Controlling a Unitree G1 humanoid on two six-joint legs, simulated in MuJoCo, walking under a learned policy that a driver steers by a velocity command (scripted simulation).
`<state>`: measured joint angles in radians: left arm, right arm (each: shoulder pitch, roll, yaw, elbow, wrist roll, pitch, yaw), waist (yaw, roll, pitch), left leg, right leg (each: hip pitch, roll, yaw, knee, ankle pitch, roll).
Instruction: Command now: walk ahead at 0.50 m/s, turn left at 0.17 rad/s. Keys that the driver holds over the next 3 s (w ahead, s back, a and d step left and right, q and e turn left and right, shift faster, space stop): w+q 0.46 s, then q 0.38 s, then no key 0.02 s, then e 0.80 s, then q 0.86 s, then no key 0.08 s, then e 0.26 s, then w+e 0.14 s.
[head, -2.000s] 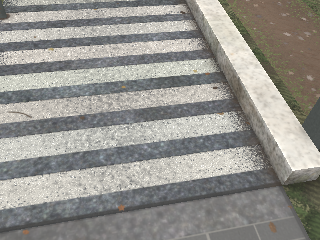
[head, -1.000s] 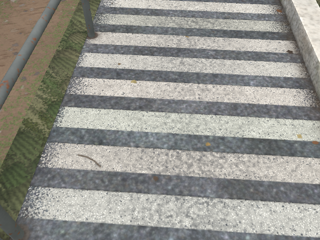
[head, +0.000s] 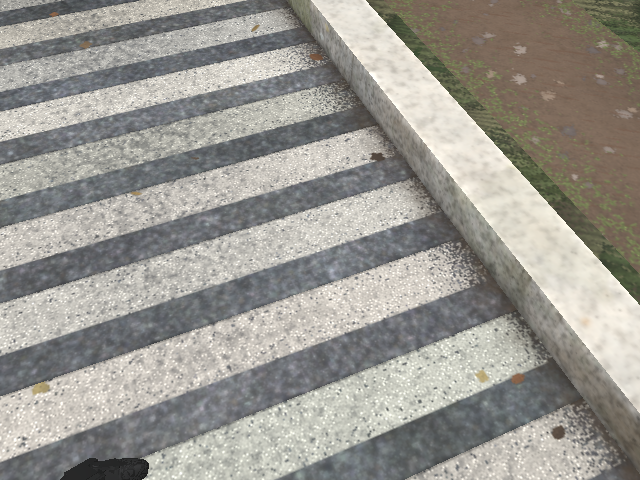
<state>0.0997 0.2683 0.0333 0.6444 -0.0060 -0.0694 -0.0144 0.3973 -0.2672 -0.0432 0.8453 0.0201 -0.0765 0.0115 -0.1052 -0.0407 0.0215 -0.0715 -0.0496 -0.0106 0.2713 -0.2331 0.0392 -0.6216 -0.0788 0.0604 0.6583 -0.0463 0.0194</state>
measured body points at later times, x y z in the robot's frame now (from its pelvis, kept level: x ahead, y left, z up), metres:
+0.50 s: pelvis +0.26 -0.01 -0.01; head +0.28 +0.00 +0.44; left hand +0.21 +0.28 -0.13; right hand +0.51 -0.21 -0.09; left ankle +0.38 +0.17 -0.70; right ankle +0.20 -0.15 -0.75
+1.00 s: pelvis +0.40 +0.07 -0.01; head +0.42 +0.10 +0.44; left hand +0.39 +0.38 -0.13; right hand +0.67 -0.09 -0.10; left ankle +0.41 +0.16 -0.75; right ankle +0.54 -0.05 -0.71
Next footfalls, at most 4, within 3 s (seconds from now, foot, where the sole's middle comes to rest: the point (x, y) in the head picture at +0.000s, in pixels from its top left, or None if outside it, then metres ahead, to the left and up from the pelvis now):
0.12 right None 0.24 -0.14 -0.78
0.62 left None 0.45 0.18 -0.78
1.08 right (311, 438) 0.56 -0.03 -0.78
1.58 right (332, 448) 0.53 -0.07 -0.78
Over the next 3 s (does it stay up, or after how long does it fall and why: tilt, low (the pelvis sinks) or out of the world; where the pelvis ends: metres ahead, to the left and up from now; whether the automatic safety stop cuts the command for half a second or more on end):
stays up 0.47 -0.01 -0.01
